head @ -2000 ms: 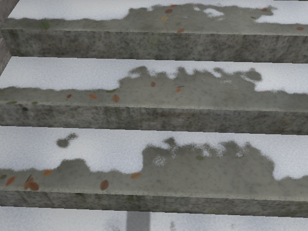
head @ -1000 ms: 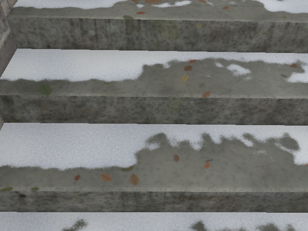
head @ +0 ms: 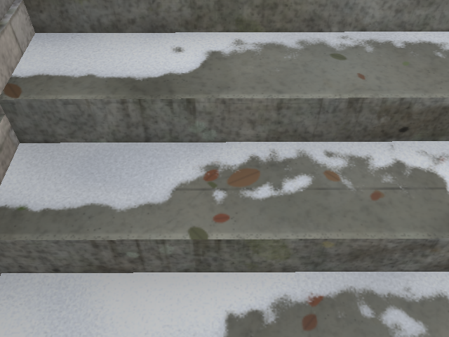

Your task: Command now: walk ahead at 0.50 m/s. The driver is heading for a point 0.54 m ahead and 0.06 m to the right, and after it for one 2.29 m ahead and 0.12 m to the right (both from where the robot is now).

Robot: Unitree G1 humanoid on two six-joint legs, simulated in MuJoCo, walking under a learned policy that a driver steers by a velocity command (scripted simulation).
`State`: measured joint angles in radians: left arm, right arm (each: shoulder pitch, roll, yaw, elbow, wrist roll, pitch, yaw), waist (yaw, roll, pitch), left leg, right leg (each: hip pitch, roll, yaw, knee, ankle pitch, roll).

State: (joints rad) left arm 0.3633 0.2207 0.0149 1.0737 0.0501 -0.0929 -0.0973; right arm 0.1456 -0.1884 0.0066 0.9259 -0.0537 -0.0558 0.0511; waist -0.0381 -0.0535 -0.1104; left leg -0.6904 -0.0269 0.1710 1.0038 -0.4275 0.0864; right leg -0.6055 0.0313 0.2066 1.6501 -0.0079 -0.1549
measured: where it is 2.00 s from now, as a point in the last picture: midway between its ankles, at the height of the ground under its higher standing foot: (232, 53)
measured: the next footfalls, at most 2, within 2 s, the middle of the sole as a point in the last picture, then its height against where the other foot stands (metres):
right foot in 0.38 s outside the picture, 0.16 m higher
left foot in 0.94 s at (192, 199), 0.16 m higher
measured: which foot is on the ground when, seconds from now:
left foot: down 0.00-0.44, up 0.46-0.92, down 0.94-1.00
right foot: up 0.00-0.36, down 0.38-1.00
